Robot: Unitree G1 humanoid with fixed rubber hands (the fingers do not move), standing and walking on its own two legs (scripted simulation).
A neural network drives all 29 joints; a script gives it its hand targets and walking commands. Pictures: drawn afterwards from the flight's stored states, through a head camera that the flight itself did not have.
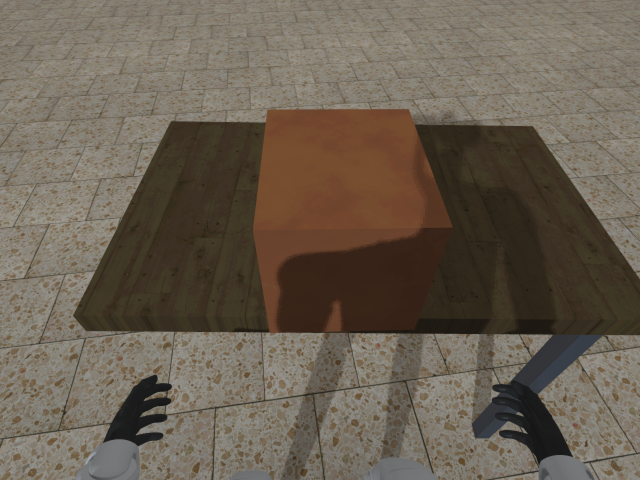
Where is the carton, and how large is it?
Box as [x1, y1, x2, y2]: [253, 109, 452, 332]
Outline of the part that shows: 267,110 253,233 270,332 413,329 452,226 408,109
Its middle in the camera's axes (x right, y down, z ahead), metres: +0.03 -0.03 +0.58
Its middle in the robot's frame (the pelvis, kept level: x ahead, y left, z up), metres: +0.44 -0.02 +0.07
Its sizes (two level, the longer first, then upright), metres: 0.252 0.214 0.217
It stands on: a table, 0.71 m high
